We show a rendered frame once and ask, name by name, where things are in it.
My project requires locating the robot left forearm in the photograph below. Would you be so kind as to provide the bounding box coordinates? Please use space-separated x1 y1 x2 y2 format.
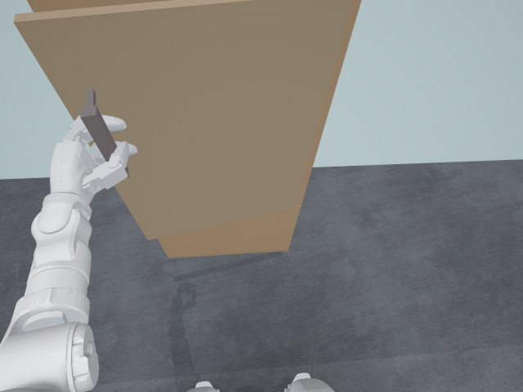
0 192 92 349

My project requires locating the robot left shin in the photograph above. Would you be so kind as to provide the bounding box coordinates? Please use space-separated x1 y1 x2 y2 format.
195 381 212 388

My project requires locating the handle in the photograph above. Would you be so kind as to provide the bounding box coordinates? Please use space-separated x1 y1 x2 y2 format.
80 88 129 177

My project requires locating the robot shin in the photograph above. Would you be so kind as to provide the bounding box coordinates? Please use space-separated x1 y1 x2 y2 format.
292 373 311 383
195 381 212 388

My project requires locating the left robot upper arm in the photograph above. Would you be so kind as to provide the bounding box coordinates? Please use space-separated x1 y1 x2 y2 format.
0 322 99 392

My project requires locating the robot right shin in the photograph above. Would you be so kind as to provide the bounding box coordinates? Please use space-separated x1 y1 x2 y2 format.
292 373 311 383

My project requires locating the cupboard door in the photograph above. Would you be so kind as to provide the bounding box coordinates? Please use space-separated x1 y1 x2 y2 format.
13 0 352 241

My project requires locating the left robot hand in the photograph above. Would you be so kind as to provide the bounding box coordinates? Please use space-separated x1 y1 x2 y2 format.
50 115 138 205

